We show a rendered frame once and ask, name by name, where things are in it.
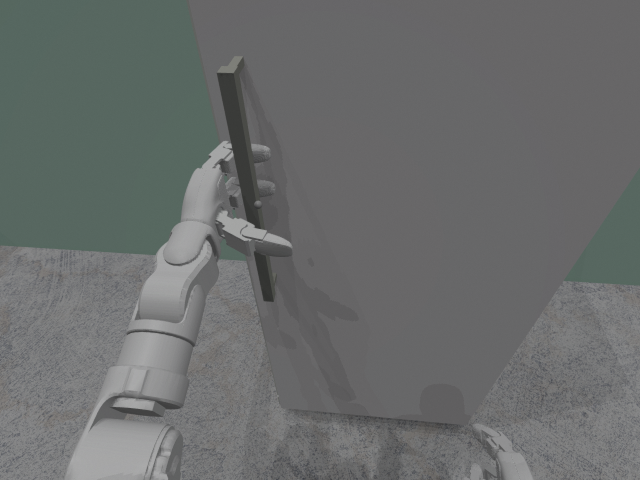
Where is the left robot upper arm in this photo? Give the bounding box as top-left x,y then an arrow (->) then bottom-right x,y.
68,418 -> 183,480

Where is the handle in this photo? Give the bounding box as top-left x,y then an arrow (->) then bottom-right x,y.
217,56 -> 277,302

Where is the robot left forearm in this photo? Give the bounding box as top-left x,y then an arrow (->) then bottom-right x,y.
64,221 -> 221,480

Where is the right robot hand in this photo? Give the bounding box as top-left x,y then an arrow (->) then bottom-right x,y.
464,423 -> 535,480

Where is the fridge door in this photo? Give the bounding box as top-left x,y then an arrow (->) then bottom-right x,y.
189,0 -> 640,425

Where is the left robot hand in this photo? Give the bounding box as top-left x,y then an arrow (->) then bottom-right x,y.
180,141 -> 293,257

